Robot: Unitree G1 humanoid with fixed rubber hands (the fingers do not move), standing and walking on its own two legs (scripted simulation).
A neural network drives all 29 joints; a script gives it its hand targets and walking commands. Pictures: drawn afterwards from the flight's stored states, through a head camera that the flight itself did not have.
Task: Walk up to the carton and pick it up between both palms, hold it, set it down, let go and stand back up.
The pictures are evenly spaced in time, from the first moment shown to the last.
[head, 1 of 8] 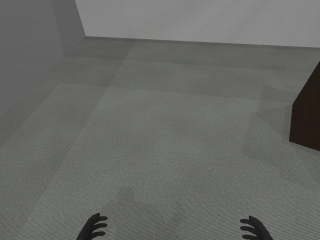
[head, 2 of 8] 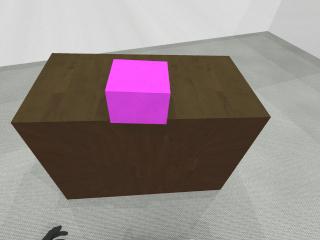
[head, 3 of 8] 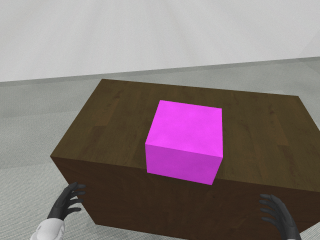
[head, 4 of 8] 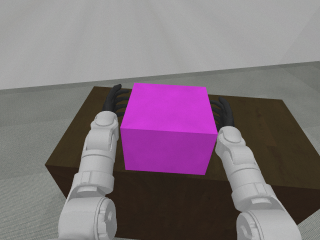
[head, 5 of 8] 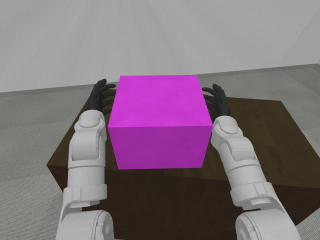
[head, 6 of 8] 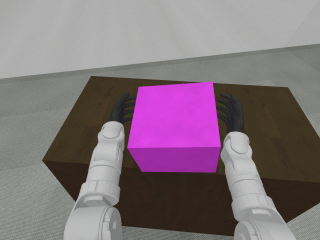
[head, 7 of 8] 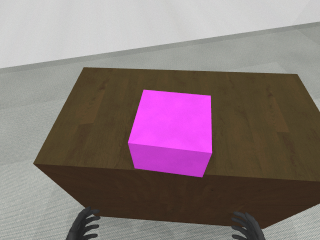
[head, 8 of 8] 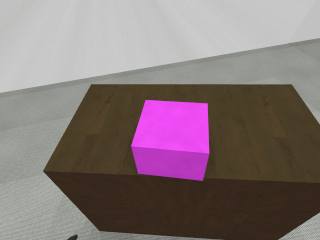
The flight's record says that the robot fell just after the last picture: no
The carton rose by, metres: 0.17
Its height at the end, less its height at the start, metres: +0.00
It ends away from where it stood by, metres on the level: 0.03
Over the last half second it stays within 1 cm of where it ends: yes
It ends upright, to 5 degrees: yes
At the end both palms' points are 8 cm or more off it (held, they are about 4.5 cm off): yes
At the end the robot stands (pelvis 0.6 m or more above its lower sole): yes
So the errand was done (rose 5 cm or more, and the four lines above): yes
